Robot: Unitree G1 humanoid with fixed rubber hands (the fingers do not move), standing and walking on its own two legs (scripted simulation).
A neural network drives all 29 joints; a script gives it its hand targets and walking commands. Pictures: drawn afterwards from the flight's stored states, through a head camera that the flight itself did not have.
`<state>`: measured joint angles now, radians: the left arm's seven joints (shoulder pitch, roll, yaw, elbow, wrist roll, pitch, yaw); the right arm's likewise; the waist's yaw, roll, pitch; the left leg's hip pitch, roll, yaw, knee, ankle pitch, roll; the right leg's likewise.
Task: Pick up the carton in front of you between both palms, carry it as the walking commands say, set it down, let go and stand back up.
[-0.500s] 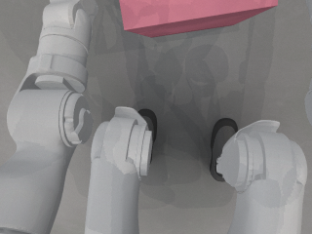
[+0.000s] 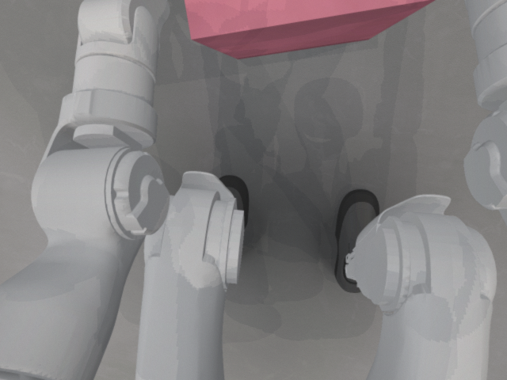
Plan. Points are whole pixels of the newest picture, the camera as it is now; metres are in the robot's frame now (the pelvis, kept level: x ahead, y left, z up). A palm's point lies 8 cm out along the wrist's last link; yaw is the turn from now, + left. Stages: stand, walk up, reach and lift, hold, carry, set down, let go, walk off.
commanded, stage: reach and lift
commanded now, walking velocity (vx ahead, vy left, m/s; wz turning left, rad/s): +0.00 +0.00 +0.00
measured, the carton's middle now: out of the picture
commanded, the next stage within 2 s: none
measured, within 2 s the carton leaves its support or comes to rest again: leaves its support in 0.18 s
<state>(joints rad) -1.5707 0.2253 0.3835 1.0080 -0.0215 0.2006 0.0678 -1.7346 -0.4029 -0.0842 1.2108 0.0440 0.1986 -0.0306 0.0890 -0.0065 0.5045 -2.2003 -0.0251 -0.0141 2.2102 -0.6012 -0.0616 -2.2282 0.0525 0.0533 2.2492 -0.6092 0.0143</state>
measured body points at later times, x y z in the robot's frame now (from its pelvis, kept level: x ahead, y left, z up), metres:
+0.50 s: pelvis -0.01 +0.01 +0.07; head +0.30 -0.01 +0.40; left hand +0.52 +0.17 -0.02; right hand +0.56 -0.13 -0.01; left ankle +0.11 +0.14 -0.33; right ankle +0.10 -0.12 -0.33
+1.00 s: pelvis +0.01 +0.01 +0.17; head +0.25 -0.01 +0.55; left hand +0.49 +0.16 +0.12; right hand +0.51 -0.14 +0.12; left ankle +0.11 +0.14 -0.33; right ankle +0.10 -0.12 -0.33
